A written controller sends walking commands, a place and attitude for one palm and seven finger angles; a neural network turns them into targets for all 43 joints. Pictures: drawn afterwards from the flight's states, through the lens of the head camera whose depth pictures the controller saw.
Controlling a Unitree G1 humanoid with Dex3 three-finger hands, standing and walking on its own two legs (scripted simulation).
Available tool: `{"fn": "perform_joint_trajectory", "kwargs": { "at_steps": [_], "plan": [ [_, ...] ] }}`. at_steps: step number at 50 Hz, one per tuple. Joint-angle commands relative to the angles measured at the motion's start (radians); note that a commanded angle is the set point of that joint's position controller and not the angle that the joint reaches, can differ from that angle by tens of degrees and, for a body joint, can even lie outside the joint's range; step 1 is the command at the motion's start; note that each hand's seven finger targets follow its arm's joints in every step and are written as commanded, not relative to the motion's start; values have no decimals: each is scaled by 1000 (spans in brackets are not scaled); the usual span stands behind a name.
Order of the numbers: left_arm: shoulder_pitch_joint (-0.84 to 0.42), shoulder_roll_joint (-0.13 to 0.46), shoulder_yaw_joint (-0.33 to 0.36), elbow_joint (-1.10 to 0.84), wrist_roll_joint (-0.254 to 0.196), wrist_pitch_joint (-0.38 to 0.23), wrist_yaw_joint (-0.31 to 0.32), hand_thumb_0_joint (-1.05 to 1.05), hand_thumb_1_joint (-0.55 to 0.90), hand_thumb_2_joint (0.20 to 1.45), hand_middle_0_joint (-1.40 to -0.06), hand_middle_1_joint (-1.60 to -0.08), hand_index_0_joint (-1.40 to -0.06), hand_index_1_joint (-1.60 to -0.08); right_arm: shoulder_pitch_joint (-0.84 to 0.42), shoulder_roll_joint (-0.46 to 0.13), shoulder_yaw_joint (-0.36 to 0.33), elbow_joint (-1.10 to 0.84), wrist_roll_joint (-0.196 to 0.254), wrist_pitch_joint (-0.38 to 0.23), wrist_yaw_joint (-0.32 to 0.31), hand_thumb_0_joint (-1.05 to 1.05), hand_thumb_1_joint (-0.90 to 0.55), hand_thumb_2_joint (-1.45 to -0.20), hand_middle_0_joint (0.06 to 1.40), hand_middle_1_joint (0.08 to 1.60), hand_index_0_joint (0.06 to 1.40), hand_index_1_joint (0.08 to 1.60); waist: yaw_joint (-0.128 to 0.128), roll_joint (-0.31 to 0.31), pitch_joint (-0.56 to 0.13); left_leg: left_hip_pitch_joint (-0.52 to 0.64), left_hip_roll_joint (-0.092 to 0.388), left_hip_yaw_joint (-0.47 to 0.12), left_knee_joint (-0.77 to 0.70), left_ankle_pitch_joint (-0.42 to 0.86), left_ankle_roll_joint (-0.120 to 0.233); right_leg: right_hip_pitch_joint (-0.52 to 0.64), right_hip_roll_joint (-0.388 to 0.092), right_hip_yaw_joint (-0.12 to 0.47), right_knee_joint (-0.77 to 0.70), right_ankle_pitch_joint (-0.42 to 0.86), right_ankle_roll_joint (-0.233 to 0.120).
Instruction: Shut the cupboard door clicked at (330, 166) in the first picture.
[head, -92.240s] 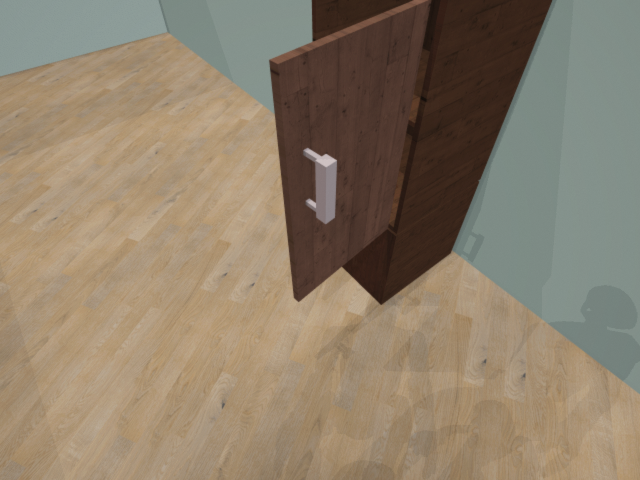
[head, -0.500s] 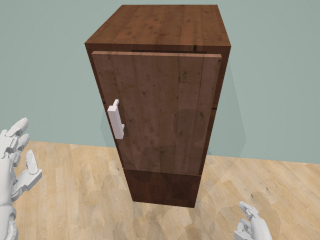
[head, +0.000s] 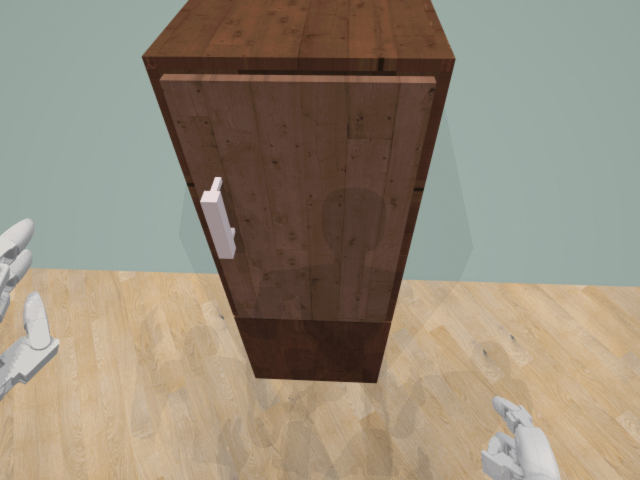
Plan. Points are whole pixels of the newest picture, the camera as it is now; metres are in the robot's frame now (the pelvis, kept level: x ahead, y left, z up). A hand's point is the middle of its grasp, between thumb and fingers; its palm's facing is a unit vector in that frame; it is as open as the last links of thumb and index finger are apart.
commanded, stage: step back with the hand held close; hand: left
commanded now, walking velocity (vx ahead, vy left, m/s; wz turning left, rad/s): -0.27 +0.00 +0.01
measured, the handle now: (222, 218) +0.50 +0.20 +0.02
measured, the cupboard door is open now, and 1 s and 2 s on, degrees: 0 0 0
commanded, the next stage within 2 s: stop stepping back and stand still in 0.64 s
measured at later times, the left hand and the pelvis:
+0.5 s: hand out of the picture +0.05 +0.29 +0.17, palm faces +0.55 -0.71 -0.45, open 7.4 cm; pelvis -0.11 +0.00 -0.01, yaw +8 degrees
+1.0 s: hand out of the picture -0.01 +0.26 +0.18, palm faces +0.42 -0.79 -0.44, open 7.4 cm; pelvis -0.20 +0.00 -0.01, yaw +1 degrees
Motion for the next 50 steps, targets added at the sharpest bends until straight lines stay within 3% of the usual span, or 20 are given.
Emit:
{"fn": "perform_joint_trajectory", "kwargs": {
  "at_steps": [1, 6, 10, 15, 20, 23, 24, 27, 28, 30, 31, 33, 37, 39, 41, 43, 44, 45, 47, 50],
  "plan": [
    [7, 199, 179, -192, -11, -63, 40, 0, 900, 900, -200, -300, -200, -300, -81, -98, -41, -177, 2, -33, -8, 0, -900, -900, 200, 300, 200, 300, -3, 2, -207, 152, 82, -28, -26, 449, 17, 0, -44, -20, -2, 441, -7],
    [21, 178, 157, -176, -12, -75, 44, 0, 900, 900, -200, -300, -200, -300, -80, -109, -41, -177, 2, -45, -6, 0, -900, -900, 200, 300, 200, 300, -5, 37, -149, 29, 99, -66, -110, 179, 22, -14, -22, -22, -11, 210, -5],
    [-13, 176, 160, -198, 5, -103, 51, 0, 900, 900, -200, -300, -200, -300, -85, -119, -36, -180, -1, -72, -11, 0, -900, -900, 200, 300, 200, 300, -8, 81, -81, -200, 122, -130, -224, -242, 52, 68, 5, -16, 23, 58, -1],
    [-81, 170, 170, -231, 40, -141, 56, 0, 900, 900, -200, -300, -200, -300, -67, -125, -42, -171, -8, -114, -15, 0, -900, -900, 200, 300, 200, 300, -8, 162, -66, -445, 167, -202, -294, -530, 94, 210, 53, -20, 165, 21, 3],
    [-48, 195, 196, -288, 37, -167, 60, 0, 900, 900, -200, -300, -200, -300, -47, -106, -49, -163, -14, -146, -3, 0, -900, -900, 200, 300, 200, 300, -10, 100, -98, -337, 101, -117, -125, -467, 58, 50, 8, 60, 55, -93, -40],
    [5, 217, 205, -273, 13, -168, 77, 0, 900, 900, -200, -300, -200, -300, 0, -94, -65, -111, -22, -138, 12, 0, -900, -900, 200, 300, 200, 300, -24, -128, -86, 46, -8, -4, 358, -224, -35, -472, -230, 366, -257, -366, -178],
    [-32, 174, 152, -275, 20, -165, 84, 0, 900, 900, -200, -300, -200, -300, 0, -69, -53, -92, -23, -131, 19, 0, -900, -900, 200, 300, 200, 300, -31, -197, -81, 50, 10, -14, 439, -198, -37, -478, -296, 362, -257, -303, -199],
    [-169, 182, 136, -247, 25, -151, 92, 0, 900, 900, -200, -300, -200, -300, -13, -71, -36, -86, -25, -136, 11, 0, -900, -900, 200, 300, 200, 300, -47, -183, -17, 53, 47, -36, 178, -151, -14, -453, -206, 215, -143, -136, -107],
    [-238, 193, 125, -245, 26, -155, 88, 0, 900, 900, -200, -300, -200, -300, -32, -93, -36, -84, -23, -143, -5, 0, -900, -900, 200, 300, 200, 300, -50, -58, 45, 44, 59, -65, 11, -185, -3, -488, -105, 139, -70, -184, -54],
    [-239, 151, 124, -209, 35, -169, 96, 0, 900, 900, -200, -300, -200, -300, -42, -122, -37, -88, -23, -173, -26, 0, -900, -900, 200, 300, 200, 300, -31, 250, 31, -272, 309, -333, -291, -352, 101, -214, 60, 1, 334, -92, 6],
    [-259, 158, 135, -195, 39, -171, 99, 0, 900, 900, -200, -300, -200, -300, -26, -89, -41, -80, -31, -182, -27, 0, -900, -900, 200, 300, 200, 300, -20, 195, 5, -255, 328, -310, -269, -244, 125, -202, 64, 21, 451, -111, -2],
    [-174, 191, 181, -172, 29, -186, 79, 0, 900, 900, -200, -300, -200, -300, -28, -109, -63, -81, -30, -194, -8, 0, -900, -900, 200, 300, 200, 300, -14, 164, -116, -301, 360, -333, -305, -452, 143, -92, 85, 36, 570, -141, 5],
    [-129, 142, 140, -288, 18, -176, 57, 0, 900, 900, -200, -300, -200, -300, -63, -96, -63, -95, -22, -202, 28, 0, -900, -900, 200, 300, 200, 300, -8, 118, -140, -197, 306, -184, -205, -263, 116, -88, 54, -7, 396, -146, 3],
    [-79, 139, 138, -320, 13, -173, 51, 0, 900, 900, -200, -300, -200, -300, -48, -86, -48, -110, -16, -212, 36, 0, -900, -900, 200, 300, 200, 300, -11, 200, -143, -171, 249, -139, -214, -373, 69, -38, 62, -57, 223, -146, -9],
    [-60, 167, 156, -334, 16, -167, 50, 0, 900, 900, -200, -300, -200, -300, -37, -83, -36, -106, -16, -216, 41, 0, -900, -900, 200, 300, 200, 300, -8, 183, -122, -128, 164, -67, -162, -407, 9, -25, 52, -61, -4, -167, -39],
    [-36, 237, 215, -316, 14, -158, 58, 0, 900, 900, -200, -300, -200, -300, -18, -66, -37, -97, -27, -202, 43, 0, -900, -900, 200, 300, 200, 300, -15, 1, -114, -36, 53, 37, 123, -236, -52, -179, -129, 190, -189, -265, -147],
    [-80, 241, 207, -321, 1, -166, 64, 0, 900, 900, -200, -300, -200, -300, -22, -53, -25, -89, -33, -192, 40, 0, -900, -900, 200, 300, 200, 300, -16, -84, -108, -1, 49, 30, 263, -139, -52, -234, -237, 264, -233, -202, -189],
    [-130, 251, 205, -338, 1, -179, 75, 0, 900, 900, -200, -300, -200, -300, -13, -56, -26, -75, -27, -189, 35, 0, -900, -900, 200, 300, 200, 300, -22, -119, -146, -34, 47, 21, 316, -67, -44, -137, -262, 242, -194, 38, -191],
    [-35, 228, 224, -260, 0, -146, 85, 0, 900, 900, -200, -300, -200, -300, -11, -56, -22, -85, -11, -184, 26, 0, -900, -900, 200, 300, 200, 300, -25, -165, -171, -94, 44, 3, 238, 0, -22, 10, -212, 194, -58, 366, -149],
    [-19, 183, 191, -153, -2, -123, 75, 0, 900, 900, -200, -300, -200, -300, -21, -77, -20, -77, -4, -167, 11, 0, -900, -900, 200, 300, 200, 300, -33, -8, -83, 66, 59, -19, 17, 80, 1, -101, -102, 74, -28, 201, -65]
  ]
}}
